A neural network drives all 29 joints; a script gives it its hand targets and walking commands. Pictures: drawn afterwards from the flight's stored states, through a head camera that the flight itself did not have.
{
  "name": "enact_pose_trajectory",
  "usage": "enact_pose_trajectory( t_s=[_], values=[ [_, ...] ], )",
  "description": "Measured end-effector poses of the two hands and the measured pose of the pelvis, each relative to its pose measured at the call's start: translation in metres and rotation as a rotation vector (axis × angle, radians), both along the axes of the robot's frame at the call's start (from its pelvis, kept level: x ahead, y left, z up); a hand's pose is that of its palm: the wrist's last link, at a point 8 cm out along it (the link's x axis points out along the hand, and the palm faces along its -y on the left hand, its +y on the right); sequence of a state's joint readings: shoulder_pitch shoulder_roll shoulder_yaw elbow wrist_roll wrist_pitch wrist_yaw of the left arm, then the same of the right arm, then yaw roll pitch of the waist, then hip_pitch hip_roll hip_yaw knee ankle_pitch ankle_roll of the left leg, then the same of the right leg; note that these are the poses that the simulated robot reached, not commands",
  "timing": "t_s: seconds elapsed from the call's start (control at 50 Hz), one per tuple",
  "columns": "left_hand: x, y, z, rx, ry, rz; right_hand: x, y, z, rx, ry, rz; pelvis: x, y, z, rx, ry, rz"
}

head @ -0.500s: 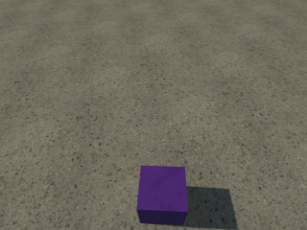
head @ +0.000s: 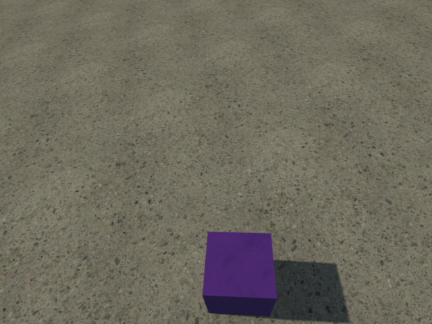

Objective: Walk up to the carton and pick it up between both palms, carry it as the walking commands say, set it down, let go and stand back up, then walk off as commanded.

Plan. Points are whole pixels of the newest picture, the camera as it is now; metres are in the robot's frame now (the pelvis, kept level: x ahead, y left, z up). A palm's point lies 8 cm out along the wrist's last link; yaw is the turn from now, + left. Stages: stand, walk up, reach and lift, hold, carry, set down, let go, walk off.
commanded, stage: walk up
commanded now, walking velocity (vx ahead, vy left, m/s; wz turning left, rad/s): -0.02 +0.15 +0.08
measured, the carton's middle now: (239, 274) +0.44 -0.01 -0.63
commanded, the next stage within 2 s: stand in 1.48 s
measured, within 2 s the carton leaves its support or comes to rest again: neither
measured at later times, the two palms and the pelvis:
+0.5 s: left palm out of the picture +0.01 +0.27 -0.13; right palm out of the picture +0.02 -0.21 -0.10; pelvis -0.02 +0.03 +0.02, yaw +2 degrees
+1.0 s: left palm out of the picture +0.01 +0.19 -0.12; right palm out of the picture -0.02 -0.26 -0.13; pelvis -0.02 -0.04 +0.02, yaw +2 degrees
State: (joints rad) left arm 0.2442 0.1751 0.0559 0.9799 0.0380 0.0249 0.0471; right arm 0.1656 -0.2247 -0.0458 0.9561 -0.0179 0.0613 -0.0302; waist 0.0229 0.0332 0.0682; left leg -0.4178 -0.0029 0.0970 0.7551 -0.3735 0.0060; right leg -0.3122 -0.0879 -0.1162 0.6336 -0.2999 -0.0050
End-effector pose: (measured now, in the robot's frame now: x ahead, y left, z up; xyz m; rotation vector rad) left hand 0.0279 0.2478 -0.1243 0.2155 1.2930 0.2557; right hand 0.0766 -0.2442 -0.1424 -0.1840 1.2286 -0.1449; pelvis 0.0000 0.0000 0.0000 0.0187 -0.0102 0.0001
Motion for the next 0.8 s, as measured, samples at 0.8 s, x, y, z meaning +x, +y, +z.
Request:
enact_pose_trajectory(
  t_s=[0.8],
  values=[
    [-0.001, -0.032, 0.011, -0.048, -0.020, -0.070, -0.106, -0.029, 0.012, -0.009, 0.184, -0.065, -0.020, -0.023, 0.017, -0.019, -0.005, 0.024]
  ],
)
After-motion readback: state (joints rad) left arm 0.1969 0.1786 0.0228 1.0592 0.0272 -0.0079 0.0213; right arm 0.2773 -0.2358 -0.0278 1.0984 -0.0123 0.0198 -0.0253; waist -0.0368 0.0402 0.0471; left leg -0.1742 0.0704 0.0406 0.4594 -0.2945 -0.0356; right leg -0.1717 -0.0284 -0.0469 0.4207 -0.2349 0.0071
